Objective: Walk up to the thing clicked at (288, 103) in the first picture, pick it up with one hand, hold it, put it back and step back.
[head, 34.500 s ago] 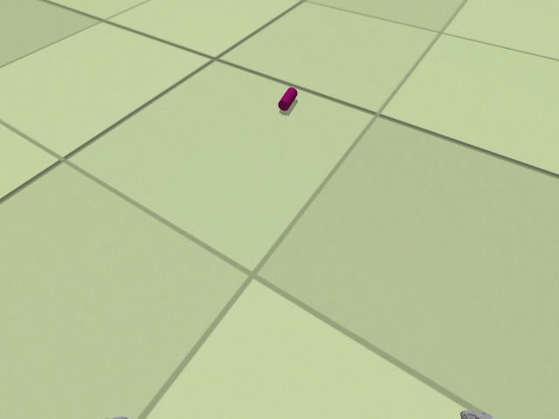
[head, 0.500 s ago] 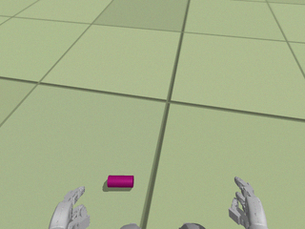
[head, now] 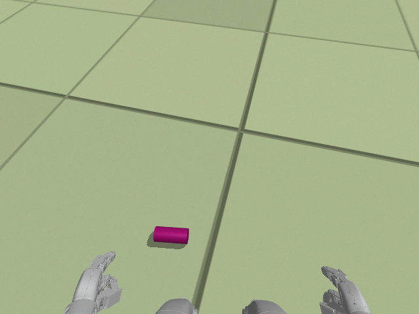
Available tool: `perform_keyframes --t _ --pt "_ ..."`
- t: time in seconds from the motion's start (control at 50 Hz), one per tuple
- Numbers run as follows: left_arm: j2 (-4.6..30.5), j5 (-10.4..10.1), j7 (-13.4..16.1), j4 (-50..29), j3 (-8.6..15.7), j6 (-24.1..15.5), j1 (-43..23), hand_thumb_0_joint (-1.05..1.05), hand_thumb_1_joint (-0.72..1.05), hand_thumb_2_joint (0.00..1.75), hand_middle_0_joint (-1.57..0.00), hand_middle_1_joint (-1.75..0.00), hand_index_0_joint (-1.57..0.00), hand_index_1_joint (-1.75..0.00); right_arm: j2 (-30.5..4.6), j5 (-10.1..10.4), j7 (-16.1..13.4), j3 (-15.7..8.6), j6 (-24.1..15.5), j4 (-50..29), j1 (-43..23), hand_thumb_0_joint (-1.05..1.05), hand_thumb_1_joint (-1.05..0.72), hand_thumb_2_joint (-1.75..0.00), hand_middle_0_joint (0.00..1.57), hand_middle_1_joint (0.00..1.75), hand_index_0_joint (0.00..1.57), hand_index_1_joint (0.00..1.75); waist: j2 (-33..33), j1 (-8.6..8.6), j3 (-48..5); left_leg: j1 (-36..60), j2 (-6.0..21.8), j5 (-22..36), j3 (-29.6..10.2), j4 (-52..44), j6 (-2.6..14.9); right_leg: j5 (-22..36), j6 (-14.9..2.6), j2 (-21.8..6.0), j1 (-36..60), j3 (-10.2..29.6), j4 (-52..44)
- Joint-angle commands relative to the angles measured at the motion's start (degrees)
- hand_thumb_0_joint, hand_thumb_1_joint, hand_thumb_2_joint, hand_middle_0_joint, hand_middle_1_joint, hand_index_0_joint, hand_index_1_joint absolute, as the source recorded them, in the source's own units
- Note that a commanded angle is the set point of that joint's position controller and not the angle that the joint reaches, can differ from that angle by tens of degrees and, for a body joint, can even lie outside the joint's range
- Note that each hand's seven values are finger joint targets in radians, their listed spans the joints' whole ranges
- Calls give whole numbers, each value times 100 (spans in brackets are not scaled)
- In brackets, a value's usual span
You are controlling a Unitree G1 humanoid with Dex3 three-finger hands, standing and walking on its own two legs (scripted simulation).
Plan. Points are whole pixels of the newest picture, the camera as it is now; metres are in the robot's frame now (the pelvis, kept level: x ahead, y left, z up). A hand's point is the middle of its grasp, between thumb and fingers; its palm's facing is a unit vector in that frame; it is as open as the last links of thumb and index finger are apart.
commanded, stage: stand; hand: left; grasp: from above
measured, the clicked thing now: (171, 235) +0.49 +0.21 -0.70
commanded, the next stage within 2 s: none
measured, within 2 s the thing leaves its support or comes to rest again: neither
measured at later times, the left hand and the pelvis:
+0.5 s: hand out of the picture +0.05 +0.24 -0.12, palm faces +0.06 -0.94 -0.32, open 7.4 cm; pelvis +0.00 +0.01 +0.04, yaw +1 degrees
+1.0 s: hand out of the picture +0.05 +0.25 -0.12, palm faces +0.04 -0.94 -0.34, open 7.4 cm; pelvis +0.00 +0.01 +0.04, yaw +1 degrees
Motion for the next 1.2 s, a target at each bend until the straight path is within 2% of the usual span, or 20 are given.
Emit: perform_keyframes --t 0.0,0.06,0.08,0.16,0.28,0.3,0.36,0.46,0.52,0.62,0.84,0.98,1.04,1.06,1.08,1.18 --pt "862 3 77 361 419 -529 -256 0 90 90 -20 -30 -20 -30 -866 109 114 -438 -121 -250 -131 0 -90 -90 20 30 20 30 -17 48 -874 859 350 1816 -497 -1056 208 1612 -221 -464 899 695 -1173" --pt "847 18 91 931 406 -630 -314 0 90 90 -20 -30 -20 -30 -897 79 122 -450 -39 3 -307 0 -90 -90 20 30 20 30 108 101 -700 981 457 1764 -662 -1396 226 1500 -152 -404 1076 537 -1367" --pt "834 16 85 1071 401 -642 -380 0 90 90 -20 -30 -20 -30 -925 78 111 -455 -20 68 -296 0 -90 -90 20 30 20 30 177 71 -584 1002 506 1595 -741 -1606 239 1327 -131 -350 1038 507 -1453" --pt "859 -22 88 1690 376 -697 -430 0 90 90 -20 -30 -20 -30 -1008 109 72 -450 45 423 -240 0 -90 -90 20 30 20 30 192 29 -295 1158 569 1915 -810 -2028 195 1662 -129 -385 1353 482 -1800" --pt "970 -84 93 2438 354 -738 -486 0 90 90 -20 -30 -20 -30 -1091 176 39 -429 137 903 -204 0 -90 -90 20 30 20 30 87 -48 -125 1551 586 1988 -775 -2484 110 1763 -80 -472 1751 501 -2377" --pt "984 -91 104 2559 355 -733 -440 0 90 90 -20 -30 -20 -30 -1119 180 34 -448 146 966 -253 0 -90 -90 20 30 20 30 92 6 -158 1669 633 1981 -810 -2539 129 1686 -97 -487 1790 471 -2437" --pt "1035 -99 101 2820 334 -744 -504 0 90 90 -20 -30 -20 -30 -1132 208 28 -419 157 1158 -239 0 -90 -90 20 30 20 30 117 -28 -82 1771 629 2136 -774 -2728 92 1806 -60 -505 1934 493 -2630" --pt "1093 -95 92 3181 316 -724 -564 0 90 90 -20 -30 -20 -30 -1141 216 32 -396 197 1376 -348 0 -90 -90 20 30 20 30 88 -2 185 1699 665 1514 -847 -3077 58 1506 -30 -506 1956 464 -2830" --pt "1105 -89 83 3319 309 -739 -573 0 90 90 -20 -30 -20 -30 -1199 230 43 -397 200 1456 -378 0 -90 -90 20 30 20 30 103 -1 140 1736 678 1463 -850 -3165 62 1527 -26 -524 2049 467 -2938" --pt "1165 -96 86 3496 300 -761 -659 0 90 90 -20 -30 -20 -30 -1174 243 55 -371 206 1587 -391 0 -90 -90 20 30 20 30 32 -21 122 1879 688 1708 -805 -3157 73 1667 -12 -587 2093 498 -3098" --pt "1262 -108 44 3683 273 -756 -745 0 90 90 -20 -30 -20 -30 -1290 252 77 -320 222 1736 -475 0 -90 -90 20 30 20 30 107 -29 192 1735 725 1366 -845 -3332 55 1488 -20 -590 2105 488 -3194" --pt "1282 -127 34 3727 256 -781 -800 0 90 90 -20 -30 -20 -30 -1346 265 80 -295 192 1761 -511 0 -90 -90 20 30 20 30 84 -34 29 1888 760 1826 -797 -3229 79 1758 -42 -649 2234 517 -3234" --pt "1334 -139 21 3738 265 -774 -859 0 90 90 -20 -30 -20 -30 -1331 268 86 -269 201 1790 -495 0 -90 -90 20 30 20 30 99 -53 94 1800 740 1638 -806 -3306 60 1678 -38 -629 2218 500 -3220" --pt "1299 -142 17 3747 251 -777 -777 0 90 90 -20 -30 -20 -30 -1354 274 89 -268 190 1775 -540 0 -90 -90 20 30 20 30 96 -3 71 1885 766 1746 -828 -3288 65 1679 -39 -632 2203 489 -3214" --pt "1337 -142 11 3744 255 -778 -859 0 90 90 -20 -30 -20 -30 -1345 275 91 -258 193 1777 -500 0 -90 -90 20 30 20 30 83 -59 105 1808 738 1682 -802 -3316 46 1637 -32 -622 2180 504 -3242" --pt "1295 -146 -3 3734 237 -781 -826 0 90 90 -20 -30 -20 -30 -1417 283 83 -254 164 1774 -557 0 -90 -90 20 30 20 30 101 -27 -32 1975 781 2123 -790 -3228 53 1867 -32 -630 2223 485 -3220"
